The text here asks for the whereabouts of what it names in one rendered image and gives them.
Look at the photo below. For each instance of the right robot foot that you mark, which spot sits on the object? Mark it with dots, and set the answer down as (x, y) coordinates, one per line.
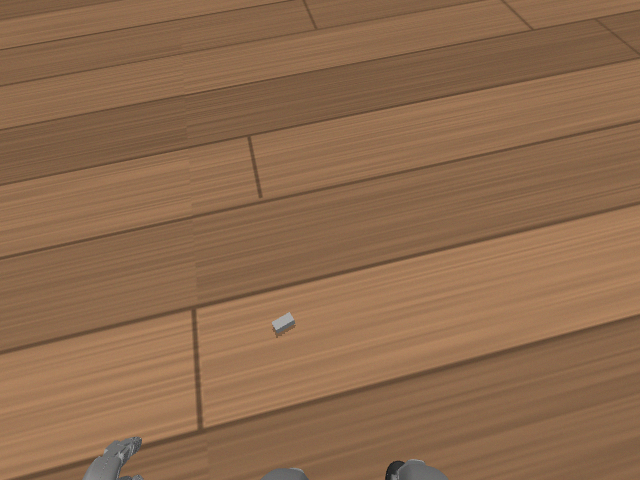
(392, 469)

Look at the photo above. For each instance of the small box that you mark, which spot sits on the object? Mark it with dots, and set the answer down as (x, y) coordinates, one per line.
(283, 322)

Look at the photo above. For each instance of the left robot hand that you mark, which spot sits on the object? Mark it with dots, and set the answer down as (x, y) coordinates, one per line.
(108, 466)

